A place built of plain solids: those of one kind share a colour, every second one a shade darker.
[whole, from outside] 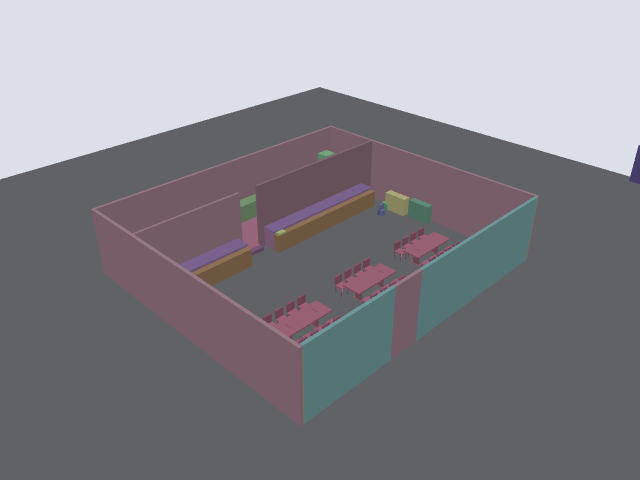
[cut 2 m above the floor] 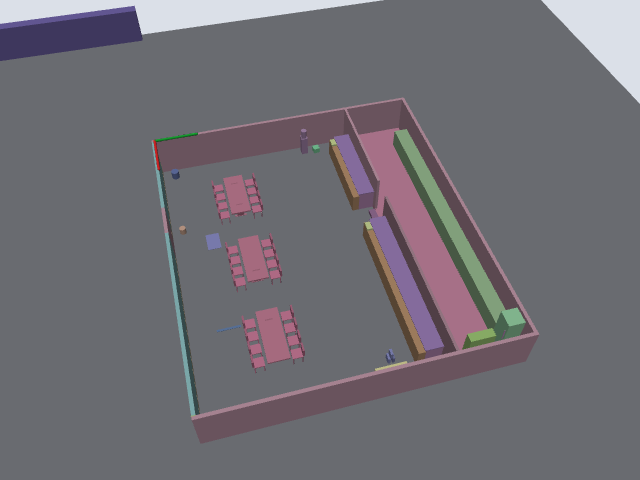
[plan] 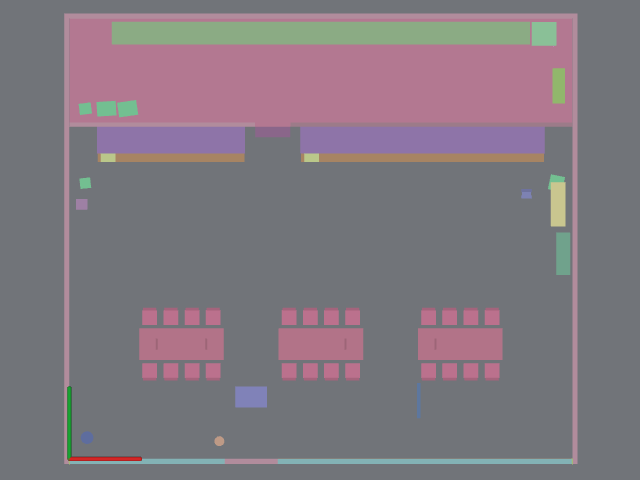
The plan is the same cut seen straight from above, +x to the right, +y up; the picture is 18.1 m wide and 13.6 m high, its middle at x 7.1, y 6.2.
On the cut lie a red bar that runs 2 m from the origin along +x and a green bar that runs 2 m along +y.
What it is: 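A works or school canteen of the 2010s to 2020s; 14.2 x 12.5 m, ceiling 3.2 m, a street door 0.95 x 2.1 m in the glazed front; tables 0.75 m, chairs 0.45 m, bar tops 1.06 m, a counter 1.0 m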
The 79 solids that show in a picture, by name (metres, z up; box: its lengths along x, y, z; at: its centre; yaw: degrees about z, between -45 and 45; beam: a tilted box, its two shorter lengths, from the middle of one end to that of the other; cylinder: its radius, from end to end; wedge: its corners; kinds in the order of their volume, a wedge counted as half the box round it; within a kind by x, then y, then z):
{
 "street_hedge_1": {"box": [0.6, 16.6, 2.25], "at": [-12.47, -8.3, 1.07]},
 "street_hedge_2": {"box": [0.6, 16.6, 2.25], "at": [26.73, -8.3, 1.07]},
 "wall_1": {"box": [0.15, 12.77, 3.29], "at": [-0.07, 6.24, 1.59]},
 "wall_2": {"box": [5.26, 0.12, 3.29], "at": [2.63, 9.47, 1.59]},
 "wall_3": {"box": [1.5, 0.15, 3.29], "at": [5.15, -0.07, 1.59]},
 "wall_4": {"box": [14.55, 0.15, 3.29], "at": [7.12, 12.54, 1.59]},
 "wall_5": {"box": [7.99, 0.12, 3.29], "at": [10.26, 9.47, 1.59]},
 "wall_6": {"box": [0.15, 12.77, 3.29], "at": [14.32, 6.24, 1.59]},
 "zone_back_1": {"box": [14.25, 3.06, 0.22], "at": [7.12, 10.94, 0.06]},
 "counter_1": {"box": [4.16, 0.7, 1.05], "at": [2.88, 9.06, 0.47]},
 "counter_2": {"box": [6.89, 0.7, 1.05], "at": [10.01, 9.06, 0.47]},
 "back_worktop_1": {"box": [11.85, 0.65, 0.95], "at": [7.12, 12.06, 0.59]},
 "window_wall_1": {"box": [4.55, 0.15, 3.29], "at": [2.27, -0.07, 1.59]},
 "window_wall_2": {"box": [8.5, 0.15, 3.29], "at": [10.0, -0.07, 1.59]},
 "tray_rail_1": {"box": [4.16, 0.3, 0.94], "at": [2.88, 8.56, 0.42]},
 "tray_rail_2": {"box": [6.89, 0.3, 0.94], "at": [10.01, 8.56, 0.42]},
 "back_fridge_1": {"box": [0.7, 0.68, 1.9], "at": [13.45, 12.04, 1.07]},
 "shelf_1": {"box": [0.35, 1.0, 1.95], "at": [13.87, 10.57, 1.09]},
 "recycling_station_1": {"box": [0.42, 1.26, 1.0], "at": [13.85, 7.21, 0.45]},
 "meeting_table_1": {"box": [2.4, 0.9, 0.07], "at": [3.17, 3.25, 0.71]},
 "meeting_table_2": {"box": [2.4, 0.9, 0.07], "at": [7.12, 3.25, 0.71]},
 "meeting_table_3": {"box": [0.06, 0.32, 0.8], "at": [10.38, 3.25, 0.35]},
 "meeting_table_4": {"box": [2.4, 0.9, 0.07], "at": [11.07, 3.25, 0.71]},
 "condiment_station_1": {"box": [0.4, 1.2, 1.0], "at": [13.99, 5.81, 0.45]},
 "counter_top_1": {"box": [4.2, 0.78, 0.04], "at": [2.88, 9.04, 1.02]},
 "counter_top_2": {"box": [6.93, 0.78, 0.04], "at": [10.01, 9.04, 1.02]},
 "side_chair_1": {"box": [0.42, 0.42, 0.04], "at": [2.27, 2.5, 0.43]},
 "side_chair_2": {"box": [0.42, 0.42, 0.04], "at": [2.27, 4.0, 0.43]},
 "side_chair_3": {"box": [0.38, 0.08, 0.38], "at": [2.27, 4.24, 0.65]},
 "side_chair_4": {"box": [0.42, 0.42, 0.04], "at": [2.88, 2.5, 0.43]},
 "side_chair_5": {"box": [0.42, 0.42, 0.04], "at": [2.88, 4.0, 0.43]},
 "side_chair_6": {"box": [0.38, 0.08, 0.38], "at": [2.88, 4.24, 0.65]},
 "side_chair_7": {"box": [0.42, 0.42, 0.04], "at": [3.48, 2.5, 0.43]},
 "side_chair_8": {"box": [0.42, 0.42, 0.04], "at": [3.48, 4.0, 0.43]},
 "side_chair_9": {"box": [0.38, 0.08, 0.38], "at": [3.48, 4.24, 0.65]},
 "side_chair_10": {"box": [0.42, 0.42, 0.04], "at": [4.08, 2.5, 0.43]},
 "side_chair_11": {"box": [0.42, 0.42, 0.04], "at": [4.08, 4.0, 0.43]},
 "side_chair_12": {"box": [0.38, 0.08, 0.38], "at": [4.08, 4.24, 0.65]},
 "side_chair_13": {"box": [0.42, 0.42, 0.04], "at": [6.22, 2.5, 0.43]},
 "side_chair_14": {"box": [0.42, 0.42, 0.04], "at": [6.22, 4.0, 0.43]},
 "side_chair_15": {"box": [0.38, 0.08, 0.38], "at": [6.22, 4.24, 0.65]},
 "side_chair_16": {"box": [0.42, 0.42, 0.04], "at": [6.83, 2.5, 0.43]},
 "side_chair_17": {"box": [0.42, 0.42, 0.04], "at": [6.83, 4.0, 0.43]},
 "side_chair_18": {"box": [0.38, 0.08, 0.38], "at": [6.83, 4.24, 0.65]},
 "side_chair_19": {"box": [0.42, 0.42, 0.04], "at": [7.42, 2.5, 0.43]},
 "side_chair_20": {"box": [0.42, 0.42, 0.04], "at": [7.42, 4.0, 0.43]},
 "side_chair_21": {"box": [0.38, 0.08, 0.38], "at": [7.42, 4.24, 0.65]},
 "side_chair_22": {"box": [0.42, 0.42, 0.04], "at": [8.03, 2.5, 0.43]},
 "side_chair_23": {"box": [0.42, 0.42, 0.04], "at": [8.03, 4.0, 0.43]},
 "side_chair_24": {"box": [0.38, 0.08, 0.38], "at": [8.03, 4.24, 0.65]},
 "side_chair_25": {"box": [0.42, 0.42, 0.04], "at": [10.18, 2.5, 0.43]},
 "side_chair_26": {"box": [0.42, 0.42, 0.04], "at": [10.18, 4.0, 0.43]},
 "side_chair_27": {"box": [0.38, 0.08, 0.38], "at": [10.18, 4.24, 0.65]},
 "side_chair_28": {"box": [0.42, 0.42, 0.04], "at": [10.78, 2.5, 0.43]},
 "side_chair_29": {"box": [0.42, 0.42, 0.04], "at": [10.78, 4.0, 0.43]},
 "side_chair_30": {"box": [0.38, 0.08, 0.38], "at": [10.78, 4.24, 0.65]},
 "side_chair_31": {"box": [0.42, 0.42, 0.04], "at": [11.38, 2.5, 0.43]},
 "side_chair_32": {"box": [0.42, 0.42, 0.04], "at": [11.38, 4.0, 0.43]},
 "side_chair_33": {"box": [0.38, 0.08, 0.38], "at": [11.38, 4.24, 0.65]},
 "side_chair_34": {"box": [0.42, 0.42, 0.04], "at": [11.97, 2.5, 0.43]},
 "side_chair_35": {"box": [0.42, 0.42, 0.04], "at": [11.97, 4.0, 0.43]},
 "side_chair_36": {"box": [0.38, 0.08, 0.38], "at": [11.97, 4.24, 0.65]},
 "box_cardboard_1": {"box": [0.31, 0.3, 0.32], "at": [0.45, 7.81, 0.11], "yaw": 6.2},
 "box_cardboard_2": {"box": [0.35, 0.32, 0.3], "at": [0.45, 9.92, 0.27], "yaw": 7.2},
 "box_cardboard_3": {"box": [0.55, 0.42, 0.33], "at": [1.05, 9.92, 0.28], "yaw": 3.4},
 "box_cardboard_4": {"box": [0.55, 0.42, 0.28], "at": [1.65, 9.92, 0.26], "yaw": 8.4},
 "box_cardboard_5": {"box": [0.41, 0.43, 0.38], "at": [13.8, 7.81, 0.14], "yaw": -11.8},
 "stallriser_1": {"box": [4.55, 0.05, 0.35], "at": [2.27, -0.02, 0.12]},
 "stallriser_2": {"box": [8.5, 0.05, 0.35], "at": [10.0, -0.02, 0.12]},
 "water_cooler_1": {"box": [0.33, 0.31, 1.03], "at": [0.35, 7.21, 0.47]},
 "water_cooler_2": {"cylinder": 0.14, "from": [0.35, 7.21, 0.98], "to": [0.35, 7.21, 1.4]},
 "back_step_1": {"box": [1.0, 0.3, 0.22], "at": [5.76, 9.26, 0.06]},
 "plant_pot_1": {"cylinder": 0.18, "from": [0.5, 0.6, 0.0], "to": [0.5, 0.6, 0.38]},
 "door_mat_1": {"box": [0.9, 0.6, 0.07], "at": [5.15, 1.75, -0.02]},
 "tray_stack_1": {"box": [0.42, 0.3, 0.1], "at": [1.1, 8.56, 0.94]},
 "tray_stack_2": {"box": [0.42, 0.3, 0.1], "at": [6.86, 8.56, 0.94]},
 "front_corner_1": {"box": [0.04, 0.17, 3.14], "at": [0.0, -0.07, 1.52]},
 "bin_waste_1": {"cylinder": 0.14, "from": [4.25, 0.5, 0.0], "to": [4.25, 0.5, 0.31]},
 "cable_protector_1": {"box": [0.1, 1.0, 0.07], "at": [9.9, 1.65, -0.01]}
}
